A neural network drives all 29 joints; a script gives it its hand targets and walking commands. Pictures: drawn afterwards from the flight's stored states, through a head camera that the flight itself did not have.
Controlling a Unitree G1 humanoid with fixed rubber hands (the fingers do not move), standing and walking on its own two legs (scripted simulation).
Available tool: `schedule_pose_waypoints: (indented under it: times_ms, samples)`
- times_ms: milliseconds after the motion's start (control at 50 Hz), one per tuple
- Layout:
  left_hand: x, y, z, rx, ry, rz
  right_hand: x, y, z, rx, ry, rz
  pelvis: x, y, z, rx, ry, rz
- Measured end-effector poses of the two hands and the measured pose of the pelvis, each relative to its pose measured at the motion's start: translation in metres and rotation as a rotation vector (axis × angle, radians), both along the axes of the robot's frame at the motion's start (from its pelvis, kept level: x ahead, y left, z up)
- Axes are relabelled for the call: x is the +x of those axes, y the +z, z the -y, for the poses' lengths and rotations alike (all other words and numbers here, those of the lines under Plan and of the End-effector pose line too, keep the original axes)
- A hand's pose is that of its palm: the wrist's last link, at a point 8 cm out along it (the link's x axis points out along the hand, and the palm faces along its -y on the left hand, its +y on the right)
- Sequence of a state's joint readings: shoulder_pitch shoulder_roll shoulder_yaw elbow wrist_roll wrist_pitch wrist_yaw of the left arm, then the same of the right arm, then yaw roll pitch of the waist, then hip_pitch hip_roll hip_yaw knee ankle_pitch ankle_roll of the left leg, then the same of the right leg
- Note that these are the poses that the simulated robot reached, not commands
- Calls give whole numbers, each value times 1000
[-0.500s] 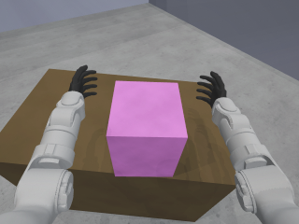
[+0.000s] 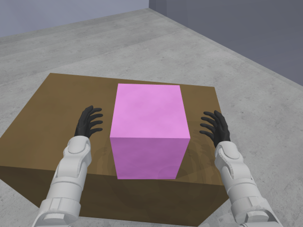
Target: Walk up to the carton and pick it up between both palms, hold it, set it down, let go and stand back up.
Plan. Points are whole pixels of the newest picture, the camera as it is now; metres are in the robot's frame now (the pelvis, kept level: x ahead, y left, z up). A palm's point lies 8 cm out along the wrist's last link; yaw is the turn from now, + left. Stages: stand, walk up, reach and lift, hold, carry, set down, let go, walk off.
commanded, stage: set down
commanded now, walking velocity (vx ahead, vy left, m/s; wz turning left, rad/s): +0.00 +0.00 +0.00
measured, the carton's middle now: (147, 133) +0.42 +0.00 -0.02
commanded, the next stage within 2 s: let go in 1.70 s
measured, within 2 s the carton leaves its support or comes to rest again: neither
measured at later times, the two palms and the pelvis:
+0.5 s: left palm (83, 161) +0.30 +0.18 +0.01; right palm (214, 164) +0.29 -0.19 +0.00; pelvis +0.02 +0.00 +0.00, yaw +1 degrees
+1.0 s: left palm (72, 194) +0.23 +0.20 -0.04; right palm (218, 195) +0.22 -0.20 -0.04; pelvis +0.02 +0.01 +0.00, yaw +1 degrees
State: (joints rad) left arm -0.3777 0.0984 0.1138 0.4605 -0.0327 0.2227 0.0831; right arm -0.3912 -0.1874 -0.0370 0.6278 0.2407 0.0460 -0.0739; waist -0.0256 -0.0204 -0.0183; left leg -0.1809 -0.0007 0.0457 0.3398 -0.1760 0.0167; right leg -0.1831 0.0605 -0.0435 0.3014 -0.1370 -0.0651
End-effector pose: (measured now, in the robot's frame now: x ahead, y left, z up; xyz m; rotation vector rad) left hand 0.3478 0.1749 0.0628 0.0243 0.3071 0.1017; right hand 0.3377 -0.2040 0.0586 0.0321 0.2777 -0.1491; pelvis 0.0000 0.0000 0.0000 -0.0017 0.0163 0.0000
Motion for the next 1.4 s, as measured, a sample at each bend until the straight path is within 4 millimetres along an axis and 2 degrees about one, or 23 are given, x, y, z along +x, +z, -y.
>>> schedule_pose_waypoints:
  times_ms: [180, 320, 600, 840, 1040, 1180, 1400]
  samples:
    - [-20, -25, -1, -2, 2, 11, -26, -23, 4, -12, 3, -5, 3, 0, 0, 2, -5, 3]
    - [-37, -46, -4, -4, 11, 22, -41, -45, -2, -7, 16, -23, 9, -1, -1, 0, 6, -12]
    - [-58, -63, -7, 1, -21, 45, -55, -63, -14, -16, 30, -9, 21, -1, -5, -5, 19, 8]
    - [-105, -90, -25, 20, 14, 3, -97, -90, -10, -35, 28, -55, 21, -2, -8, -6, 20, 38]
    - [-122, -104, -24, 17, 0, -47, -122, -105, -6, -47, 28, -112, 17, -4, -7, -3, 13, 53]
    - [-131, -112, -24, 23, -4, -106, -132, -111, -8, -49, 33, -153, 16, -3, -4, 1, 8, 61]
    - [-146, -120, -34, 44, 0, -209, -136, -116, -9, -79, 56, -216, 19, -2, -2, 3, 9, 62]
